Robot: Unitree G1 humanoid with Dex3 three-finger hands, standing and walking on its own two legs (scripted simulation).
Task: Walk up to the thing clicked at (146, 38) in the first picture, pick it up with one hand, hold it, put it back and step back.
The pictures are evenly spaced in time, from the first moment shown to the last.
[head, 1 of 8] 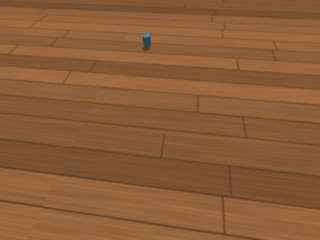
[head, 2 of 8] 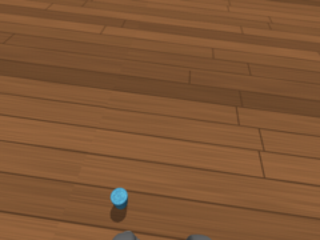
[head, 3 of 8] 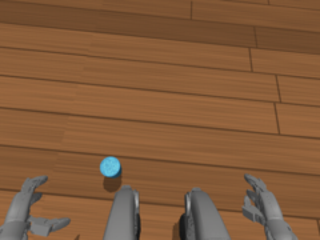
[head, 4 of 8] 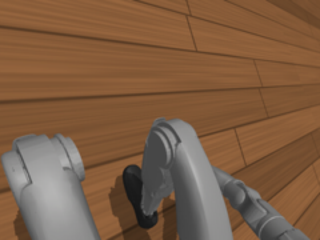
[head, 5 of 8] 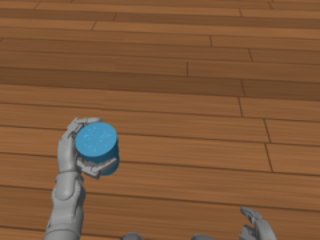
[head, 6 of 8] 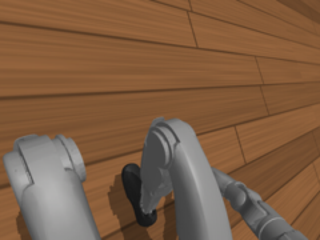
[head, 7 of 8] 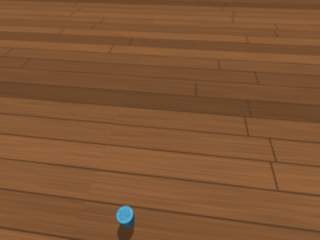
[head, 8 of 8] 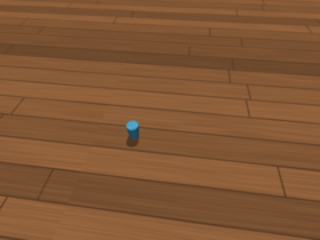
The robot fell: no
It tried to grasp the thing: yes
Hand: left
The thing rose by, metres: 0.69
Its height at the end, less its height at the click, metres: +0.00
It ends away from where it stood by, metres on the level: 0.01
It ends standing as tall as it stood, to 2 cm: yes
